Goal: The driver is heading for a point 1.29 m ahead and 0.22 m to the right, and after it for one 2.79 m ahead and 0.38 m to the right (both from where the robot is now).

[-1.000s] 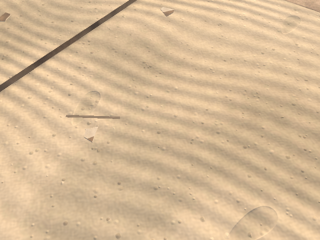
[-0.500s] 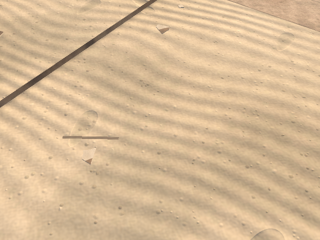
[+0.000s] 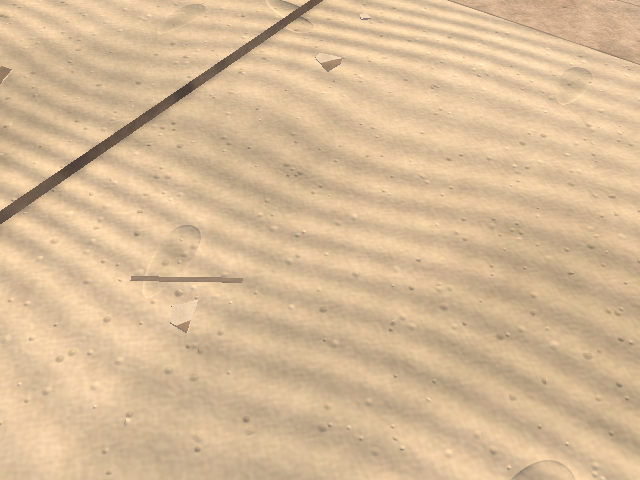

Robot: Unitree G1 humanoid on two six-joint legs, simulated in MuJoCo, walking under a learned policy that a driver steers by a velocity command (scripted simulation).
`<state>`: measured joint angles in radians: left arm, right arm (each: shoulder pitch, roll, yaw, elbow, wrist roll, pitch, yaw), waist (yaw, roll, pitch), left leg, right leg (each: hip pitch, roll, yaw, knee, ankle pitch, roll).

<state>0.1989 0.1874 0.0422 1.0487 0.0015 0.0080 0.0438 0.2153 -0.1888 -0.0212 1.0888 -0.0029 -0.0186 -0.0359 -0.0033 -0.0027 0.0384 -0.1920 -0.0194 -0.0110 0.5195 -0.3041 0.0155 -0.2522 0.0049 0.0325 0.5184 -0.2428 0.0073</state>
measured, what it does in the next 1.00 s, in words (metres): walks ahead: right foot, then left foot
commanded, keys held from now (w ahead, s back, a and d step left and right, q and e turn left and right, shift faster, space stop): shift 0.04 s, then w+shift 0.84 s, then w+e+shift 0.12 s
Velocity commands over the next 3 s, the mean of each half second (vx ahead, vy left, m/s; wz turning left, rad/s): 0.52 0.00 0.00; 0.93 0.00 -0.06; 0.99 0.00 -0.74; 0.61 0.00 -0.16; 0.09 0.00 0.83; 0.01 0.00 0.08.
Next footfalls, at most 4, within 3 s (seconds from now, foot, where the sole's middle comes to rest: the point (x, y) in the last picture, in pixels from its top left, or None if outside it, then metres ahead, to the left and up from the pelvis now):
0.34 right None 0.10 -0.16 -0.77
0.80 left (313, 464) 0.54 0.04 -0.77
1.28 right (365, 300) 0.96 -0.09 -0.77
1.70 left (360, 176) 1.42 -0.10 -0.77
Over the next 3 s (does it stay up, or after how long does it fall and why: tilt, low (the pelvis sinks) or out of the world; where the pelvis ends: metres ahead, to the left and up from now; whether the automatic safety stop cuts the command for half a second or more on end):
stays up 1.48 -0.21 -0.01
